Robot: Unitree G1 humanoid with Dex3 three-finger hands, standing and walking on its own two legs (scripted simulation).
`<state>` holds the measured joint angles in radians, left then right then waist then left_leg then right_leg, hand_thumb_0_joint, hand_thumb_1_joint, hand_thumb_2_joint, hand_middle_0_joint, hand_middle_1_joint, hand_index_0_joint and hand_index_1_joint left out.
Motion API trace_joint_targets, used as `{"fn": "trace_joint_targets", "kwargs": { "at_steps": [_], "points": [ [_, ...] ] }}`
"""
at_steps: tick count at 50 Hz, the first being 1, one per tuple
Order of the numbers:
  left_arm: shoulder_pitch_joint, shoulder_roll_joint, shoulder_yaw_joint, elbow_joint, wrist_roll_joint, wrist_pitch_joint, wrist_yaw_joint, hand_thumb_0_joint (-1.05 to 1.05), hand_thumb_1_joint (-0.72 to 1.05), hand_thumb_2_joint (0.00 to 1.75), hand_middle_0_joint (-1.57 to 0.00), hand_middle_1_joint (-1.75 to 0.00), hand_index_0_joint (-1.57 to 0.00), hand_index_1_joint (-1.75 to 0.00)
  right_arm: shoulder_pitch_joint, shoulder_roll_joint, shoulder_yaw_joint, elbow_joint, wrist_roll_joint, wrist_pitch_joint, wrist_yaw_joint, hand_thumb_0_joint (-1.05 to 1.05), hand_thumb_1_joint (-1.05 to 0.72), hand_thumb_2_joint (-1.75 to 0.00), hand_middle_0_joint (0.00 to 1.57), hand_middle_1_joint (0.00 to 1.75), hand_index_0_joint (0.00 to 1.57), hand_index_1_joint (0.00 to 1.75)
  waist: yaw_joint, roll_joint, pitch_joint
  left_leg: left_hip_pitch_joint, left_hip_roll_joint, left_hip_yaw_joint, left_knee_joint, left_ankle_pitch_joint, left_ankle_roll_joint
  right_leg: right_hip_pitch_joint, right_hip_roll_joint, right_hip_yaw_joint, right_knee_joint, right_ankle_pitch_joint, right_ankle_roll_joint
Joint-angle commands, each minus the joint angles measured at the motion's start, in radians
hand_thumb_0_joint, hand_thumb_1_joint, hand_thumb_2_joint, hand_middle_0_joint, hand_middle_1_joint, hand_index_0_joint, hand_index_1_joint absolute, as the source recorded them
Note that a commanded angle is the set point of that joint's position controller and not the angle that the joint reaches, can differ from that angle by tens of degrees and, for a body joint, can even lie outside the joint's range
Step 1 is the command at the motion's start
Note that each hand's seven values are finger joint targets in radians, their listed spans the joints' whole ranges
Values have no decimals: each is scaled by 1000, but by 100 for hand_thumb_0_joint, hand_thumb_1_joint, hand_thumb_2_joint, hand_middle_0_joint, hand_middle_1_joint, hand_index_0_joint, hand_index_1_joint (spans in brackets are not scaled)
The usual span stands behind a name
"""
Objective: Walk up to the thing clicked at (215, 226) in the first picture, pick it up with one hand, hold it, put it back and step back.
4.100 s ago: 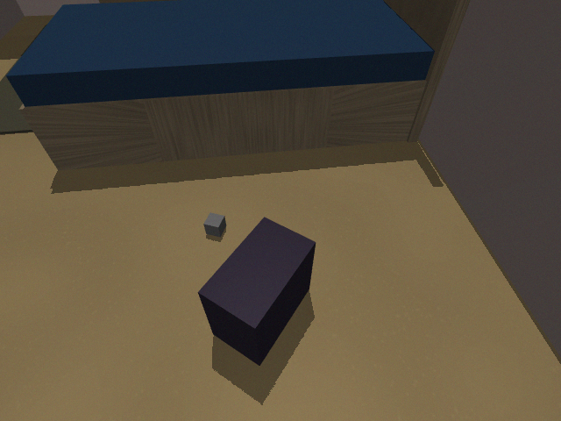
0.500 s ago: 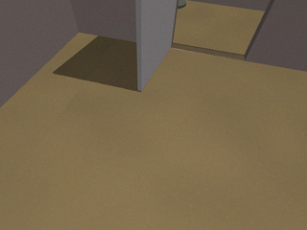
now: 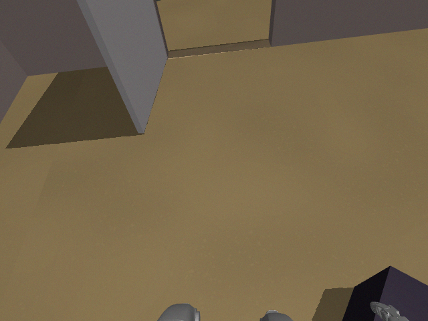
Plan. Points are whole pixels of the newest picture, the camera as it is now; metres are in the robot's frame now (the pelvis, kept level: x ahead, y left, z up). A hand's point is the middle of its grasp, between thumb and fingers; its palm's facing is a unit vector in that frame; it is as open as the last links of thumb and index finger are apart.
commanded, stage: walk up
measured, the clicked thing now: out of the picture +0.39 -1.00 -0.72
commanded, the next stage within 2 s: stand in 1.62 s
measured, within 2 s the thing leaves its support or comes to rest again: neither
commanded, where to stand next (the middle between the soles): +0.08 +0.02 m, yaw -11 degrees
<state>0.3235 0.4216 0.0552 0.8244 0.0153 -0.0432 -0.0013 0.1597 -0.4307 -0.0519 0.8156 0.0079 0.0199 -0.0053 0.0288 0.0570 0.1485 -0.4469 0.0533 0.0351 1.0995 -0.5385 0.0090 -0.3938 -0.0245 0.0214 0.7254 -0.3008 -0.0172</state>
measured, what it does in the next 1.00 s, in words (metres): steps on the spot: left foot, then right foot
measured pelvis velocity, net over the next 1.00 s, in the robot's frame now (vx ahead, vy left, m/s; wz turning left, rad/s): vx -0.01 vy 0.02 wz -0.23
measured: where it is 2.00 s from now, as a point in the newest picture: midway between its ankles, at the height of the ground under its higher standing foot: outside the picture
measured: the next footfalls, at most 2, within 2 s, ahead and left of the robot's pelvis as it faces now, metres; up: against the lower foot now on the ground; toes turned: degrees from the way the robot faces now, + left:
left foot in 0.20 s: +0.09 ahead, +0.14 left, +0.00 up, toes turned -11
right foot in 0.46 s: +0.01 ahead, -0.11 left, +0.00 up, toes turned -10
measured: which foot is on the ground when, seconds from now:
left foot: up 0.00-0.18, down 0.20-1.00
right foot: down 0.00-0.22, up 0.24-0.44, down 0.46-1.00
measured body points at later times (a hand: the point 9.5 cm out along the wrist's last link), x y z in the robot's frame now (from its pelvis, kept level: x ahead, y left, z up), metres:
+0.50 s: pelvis -0.02 +0.01 -0.01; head +0.01 +0.01 +0.44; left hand +0.12 +0.31 -0.12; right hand -0.02 -0.33 -0.12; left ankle +0.04 +0.15 -0.72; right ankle -0.03 -0.11 -0.72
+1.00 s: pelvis -0.01 +0.02 +0.01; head -0.01 +0.01 +0.46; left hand +0.13 +0.31 -0.11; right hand +0.00 -0.30 -0.12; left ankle +0.05 +0.15 -0.72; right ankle -0.03 -0.11 -0.72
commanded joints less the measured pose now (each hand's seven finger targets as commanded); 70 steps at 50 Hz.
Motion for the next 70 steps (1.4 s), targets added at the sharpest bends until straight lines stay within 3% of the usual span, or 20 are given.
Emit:
{"fn": "trace_joint_targets", "kwargs": {
  "at_steps": [1,6,9,11,13,16,20,23,24,25,26,27,29,33,36,38,44,50,56,70],
  "points": [
    [55,249,63,-74,2,-11,30,0,90,90,-20,-30,-20,-30,46,-164,-48,-57,-13,-33,-8,0,-90,-90,20,30,20,30,5,-244,-213,-74,3,-32,-101,33,-4,222,-163,266,-176,399,-194],
    [-30,260,54,-114,0,12,27,0,90,90,-20,-30,-20,-30,67,-154,-49,-25,-11,-41,-11,0,-90,-90,20,30,20,30,-9,-277,-213,72,-40,-2,-282,116,-8,92,-168,258,-133,437,-196],
    [-100,225,33,-128,-16,32,22,0,90,90,-20,-30,-20,-30,150,-163,-62,23,-23,-50,-15,0,-90,-90,20,30,20,30,-69,-227,-197,277,-57,-8,-485,288,19,-84,-126,230,-51,271,-118],
    [-62,137,9,-122,-22,41,22,0,90,90,-20,-30,-20,-30,101,-273,-80,2,-43,-62,-17,0,-90,-90,20,30,20,30,-48,89,-150,250,242,-481,-745,93,116,-233,78,129,208,-87,-19],
    [-46,249,36,-72,-7,44,39,0,90,90,-20,-30,-20,-30,0,-312,-89,-12,-30,-62,-6,0,-90,-90,20,30,20,30,-30,90,-87,34,400,-594,-800,-7,282,-109,44,139,383,-302,-5],
    [-33,235,57,-24,-11,35,15,0,90,90,-20,-30,-20,-30,-20,-246,-68,-18,-41,-71,-6,0,-90,-90,20,30,20,30,-12,93,-38,54,229,-321,-723,132,184,-119,43,93,359,-197,-12],
    [-59,188,45,-20,-6,19,-3,0,90,90,-20,-30,-20,-30,23,-257,-67,6,-48,-65,2,0,-90,-90,20,30,20,30,-43,170,-109,160,200,-231,-660,132,181,-44,33,-12,98,-262,-2],
    [35,164,47,48,5,-3,10,0,90,90,-20,-30,-20,-30,1,-211,-49,-1,-40,-41,9,0,-90,-90,20,30,20,30,10,105,-169,110,143,-89,-458,218,128,196,71,-55,-264,-41,-5],
    [50,206,63,52,15,-14,19,0,90,90,-20,-30,-20,-30,27,-160,-31,-6,-35,-40,9,0,-90,-90,20,30,20,30,16,-5,-195,12,107,-49,-315,250,85,303,13,103,-291,-21,-27],
    [9,275,75,31,28,-24,27,0,90,90,-20,-30,-20,-30,22,-85,-8,-27,-24,-39,10,0,-90,-90,20,30,20,30,7,-215,-160,-180,4,6,-178,111,8,329,-195,488,-363,-27,-105],
    [-45,349,82,15,24,-22,26,0,90,90,-20,-30,-20,-30,-37,-162,-31,-23,-30,-35,-6,0,-90,-90,20,30,20,30,12,-189,-124,-165,24,-62,-169,-44,10,188,-307,634,-368,-135,-233],
    [-83,350,81,9,15,-17,23,0,90,90,-20,-30,-20,-30,-11,-205,-50,1,-37,-42,-9,0,-90,-90,20,30,20,30,-8,-185,-77,-81,44,-80,-150,-42,7,77,-321,614,-353,-150,-261],
    [-115,255,56,1,7,-20,18,0,90,90,-20,-30,-20,-30,9,-187,-44,27,-19,-57,-1,0,-90,-90,20,30,20,30,-33,-138,-75,-59,40,-74,-254,9,22,148,-221,401,-293,52,-197],
    [-122,238,36,27,-6,-21,14,0,90,90,-20,-30,-20,-30,65,-143,-30,69,-18,-65,0,0,-90,-90,20,30,20,30,-44,-208,-146,179,-23,7,-461,219,30,80,-126,243,-200,324,-131],
    [-156,165,10,23,-21,-11,11,0,90,90,-20,-30,-20,-30,87,-194,-47,95,-27,-78,-8,0,-90,-90,20,30,20,30,-67,-101,-206,349,88,-153,-605,414,78,-26,-57,154,-75,231,-53],
    [-102,164,9,69,-25,1,17,0,90,90,-20,-30,-20,-30,9,-260,-54,85,-18,-76,0,0,-90,-90,20,30,20,30,-23,20,-185,209,281,-378,-735,107,214,38,42,11,31,-182,-15],
    [-131,220,21,116,-4,-17,6,0,90,90,-20,-30,-20,-30,-68,-175,-17,108,-19,-50,15,0,-90,-90,20,30,20,30,-24,-48,-61,83,25,-92,-567,52,30,61,-87,278,-313,-184,-83],
    [-188,174,-2,144,-12,-14,3,0,90,90,-20,-30,-20,-30,-66,-164,-6,154,-14,-66,15,0,-90,-90,20,30,20,30,-27,-67,-104,194,85,-163,-694,138,63,74,-29,145,-274,13,-37],
    [-212,177,-7,177,-21,-18,13,0,90,90,-20,-30,-20,-30,-72,-160,-6,193,-8,-72,4,0,-90,-90,20,30,20,30,-32,-84,-217,297,73,-77,-640,537,47,211,-68,136,-259,347,-27],
    [-287,160,-18,234,-19,1,16,0,90,90,-20,-30,-20,-30,-133,-153,-7,247,-9,-56,3,0,-90,-90,20,30,20,30,-33,-52,-179,350,85,-64,-720,496,41,209,-59,122,-321,295,-14]
  ]
}}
